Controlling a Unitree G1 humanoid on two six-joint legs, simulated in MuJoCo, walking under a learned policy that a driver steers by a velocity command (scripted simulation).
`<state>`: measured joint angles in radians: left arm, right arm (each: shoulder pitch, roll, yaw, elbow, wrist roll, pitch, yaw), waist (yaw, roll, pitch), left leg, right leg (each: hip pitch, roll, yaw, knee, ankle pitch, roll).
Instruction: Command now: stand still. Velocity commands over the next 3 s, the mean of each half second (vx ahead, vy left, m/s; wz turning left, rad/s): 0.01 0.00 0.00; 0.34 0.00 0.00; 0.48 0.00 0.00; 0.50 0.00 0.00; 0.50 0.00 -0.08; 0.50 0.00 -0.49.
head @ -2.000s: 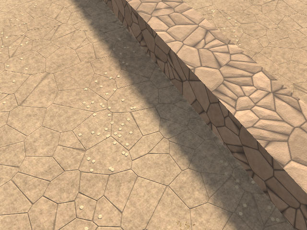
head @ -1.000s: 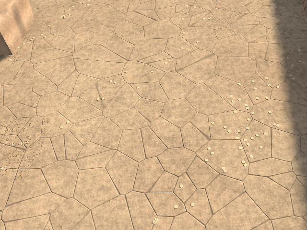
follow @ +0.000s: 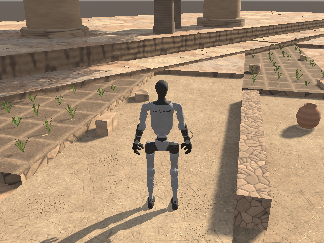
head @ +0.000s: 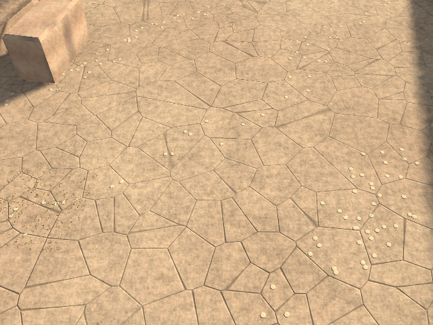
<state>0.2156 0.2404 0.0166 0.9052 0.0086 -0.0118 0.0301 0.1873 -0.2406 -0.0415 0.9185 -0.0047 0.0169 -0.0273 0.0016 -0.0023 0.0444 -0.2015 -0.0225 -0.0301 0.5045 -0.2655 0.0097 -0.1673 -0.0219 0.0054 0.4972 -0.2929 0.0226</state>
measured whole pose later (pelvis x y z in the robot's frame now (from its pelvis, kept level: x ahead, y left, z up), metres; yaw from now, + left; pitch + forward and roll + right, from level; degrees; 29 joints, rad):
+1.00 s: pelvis +0.15 -0.02 +0.00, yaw -1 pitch +2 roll +0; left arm 0.54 0.19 0.01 1.06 0.00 -0.08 0.02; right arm -0.01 -0.25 -0.03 0.88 0.03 -0.10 0.04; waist 0.08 0.02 0.02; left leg -0.66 0.05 0.05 0.73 -0.08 0.02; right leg 0.13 0.01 0.01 0.17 -0.33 -0.02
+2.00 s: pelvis +0.70 -0.07 +0.01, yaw -1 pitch +1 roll -1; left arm 0.36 0.23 0.05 0.96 0.00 -0.09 -0.01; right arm 0.09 -0.28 -0.05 0.89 0.01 -0.07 0.00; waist 0.06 0.04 0.01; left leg -0.67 0.13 -0.04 0.75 0.01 0.01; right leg -0.05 0.06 -0.06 0.20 -0.17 -0.06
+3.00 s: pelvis +1.26 -0.10 +0.01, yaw -21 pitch +2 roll +0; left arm 0.29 0.26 0.08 0.80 -0.01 -0.06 -0.02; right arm 0.11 -0.29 -0.07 0.82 -0.01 -0.11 -0.01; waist 0.03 0.02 0.04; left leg -0.60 0.11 -0.07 1.03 -0.27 -0.03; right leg -0.23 0.11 0.04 0.36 -0.15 -0.11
